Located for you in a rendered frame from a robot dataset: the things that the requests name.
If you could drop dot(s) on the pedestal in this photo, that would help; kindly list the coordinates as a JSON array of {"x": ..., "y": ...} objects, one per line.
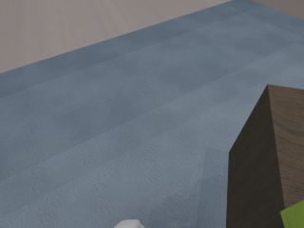
[{"x": 266, "y": 162}]

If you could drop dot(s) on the carton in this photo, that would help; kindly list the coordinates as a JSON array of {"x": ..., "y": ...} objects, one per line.
[{"x": 293, "y": 216}]

